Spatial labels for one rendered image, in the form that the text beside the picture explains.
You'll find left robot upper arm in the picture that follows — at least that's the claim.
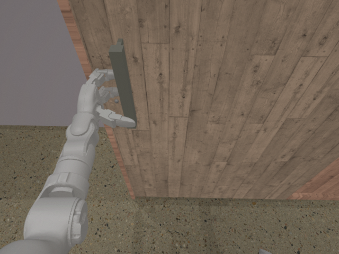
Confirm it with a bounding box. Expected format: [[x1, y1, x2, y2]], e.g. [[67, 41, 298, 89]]
[[0, 197, 88, 254]]

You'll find robot left forearm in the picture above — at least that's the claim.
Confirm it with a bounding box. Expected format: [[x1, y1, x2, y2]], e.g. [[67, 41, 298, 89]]
[[23, 113, 100, 239]]

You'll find handle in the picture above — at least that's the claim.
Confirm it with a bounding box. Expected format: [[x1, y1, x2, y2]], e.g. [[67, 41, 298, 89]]
[[109, 39, 137, 129]]

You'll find wardrobe door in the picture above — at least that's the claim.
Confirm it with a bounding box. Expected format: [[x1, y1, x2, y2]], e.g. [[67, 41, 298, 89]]
[[295, 157, 339, 194], [68, 0, 339, 199]]

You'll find robot left hand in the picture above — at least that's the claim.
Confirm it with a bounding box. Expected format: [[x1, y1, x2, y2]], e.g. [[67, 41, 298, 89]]
[[77, 68, 136, 128]]

